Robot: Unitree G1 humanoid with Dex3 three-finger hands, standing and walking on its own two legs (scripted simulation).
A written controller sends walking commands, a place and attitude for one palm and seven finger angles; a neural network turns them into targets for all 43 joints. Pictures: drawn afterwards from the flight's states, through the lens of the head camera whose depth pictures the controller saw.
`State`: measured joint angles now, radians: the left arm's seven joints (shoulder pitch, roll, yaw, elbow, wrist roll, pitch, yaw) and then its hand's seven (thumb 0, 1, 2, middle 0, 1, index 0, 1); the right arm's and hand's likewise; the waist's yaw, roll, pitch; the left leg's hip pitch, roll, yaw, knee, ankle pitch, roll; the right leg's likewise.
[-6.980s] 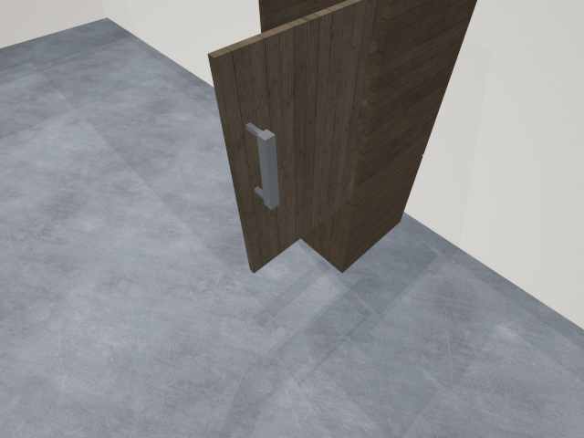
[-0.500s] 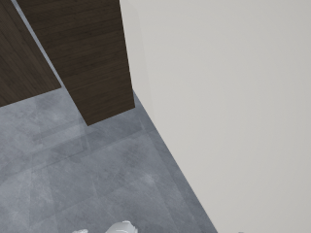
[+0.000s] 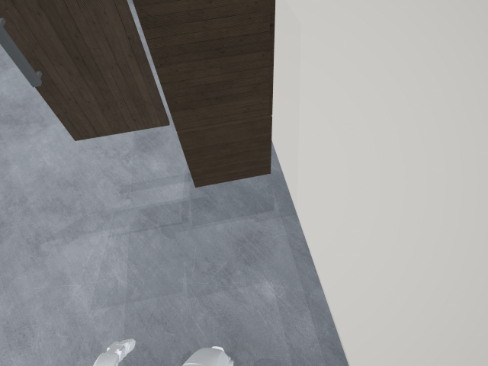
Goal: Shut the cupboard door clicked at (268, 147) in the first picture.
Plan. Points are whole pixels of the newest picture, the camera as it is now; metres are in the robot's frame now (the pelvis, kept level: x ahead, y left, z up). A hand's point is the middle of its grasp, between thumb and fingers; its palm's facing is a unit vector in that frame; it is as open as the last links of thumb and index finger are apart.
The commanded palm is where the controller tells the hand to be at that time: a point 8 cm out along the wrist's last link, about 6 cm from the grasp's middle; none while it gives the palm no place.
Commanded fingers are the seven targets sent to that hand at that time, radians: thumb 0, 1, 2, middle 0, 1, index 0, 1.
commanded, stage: turn to face it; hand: left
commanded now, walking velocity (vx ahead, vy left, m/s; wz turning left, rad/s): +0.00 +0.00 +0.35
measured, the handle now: (19, 53) +0.87 +0.68 +0.04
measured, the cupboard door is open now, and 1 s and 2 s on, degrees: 90 90 90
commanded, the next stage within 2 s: take the last steps up to it in 0.20 s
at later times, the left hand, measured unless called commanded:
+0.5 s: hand out of the picture +0.02 +0.23 -0.16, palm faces +0.23 -0.95 -0.23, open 7.4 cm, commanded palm none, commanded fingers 0.00 0.90 0.90 -0.20 -0.30 -0.20 -0.30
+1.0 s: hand out of the picture +0.01 +0.21 -0.17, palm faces +0.42 -0.89 -0.17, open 7.4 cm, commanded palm none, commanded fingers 0.00 0.90 0.90 -0.20 -0.30 -0.20 -0.30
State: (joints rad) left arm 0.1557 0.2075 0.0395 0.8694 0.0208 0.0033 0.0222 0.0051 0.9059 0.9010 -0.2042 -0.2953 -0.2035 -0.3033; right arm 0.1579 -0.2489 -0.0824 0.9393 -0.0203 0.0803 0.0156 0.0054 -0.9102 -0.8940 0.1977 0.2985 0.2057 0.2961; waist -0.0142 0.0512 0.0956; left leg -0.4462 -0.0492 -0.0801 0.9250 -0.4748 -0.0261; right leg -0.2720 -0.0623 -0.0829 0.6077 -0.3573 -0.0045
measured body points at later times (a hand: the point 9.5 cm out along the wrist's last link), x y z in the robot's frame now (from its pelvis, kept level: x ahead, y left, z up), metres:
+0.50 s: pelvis +0.02 +0.02 +0.01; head +0.06 +0.03 +0.46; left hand +0.01 +0.28 -0.14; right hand +0.15 -0.20 -0.13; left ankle +0.01 +0.11 -0.73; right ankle +0.02 -0.12 -0.68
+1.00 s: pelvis +0.15 +0.10 -0.01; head +0.19 +0.11 +0.44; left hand -0.01 +0.26 -0.15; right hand +0.32 -0.10 -0.15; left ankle +0.20 +0.24 -0.73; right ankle +0.06 -0.11 -0.73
